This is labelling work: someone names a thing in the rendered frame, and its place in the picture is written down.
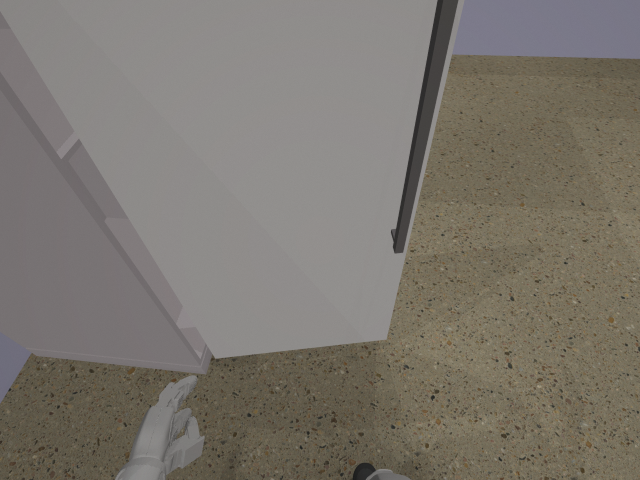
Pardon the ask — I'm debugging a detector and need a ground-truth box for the handle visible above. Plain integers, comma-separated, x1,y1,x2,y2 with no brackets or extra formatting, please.
391,0,458,254

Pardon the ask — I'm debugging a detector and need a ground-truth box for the fridge door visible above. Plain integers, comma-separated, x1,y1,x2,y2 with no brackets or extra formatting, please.
0,0,464,359

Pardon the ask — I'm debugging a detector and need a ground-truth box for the left robot hand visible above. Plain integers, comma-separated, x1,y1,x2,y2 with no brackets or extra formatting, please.
129,375,205,475

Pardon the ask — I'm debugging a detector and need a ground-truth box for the robot left forearm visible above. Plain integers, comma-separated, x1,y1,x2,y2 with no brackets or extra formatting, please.
115,457,166,480

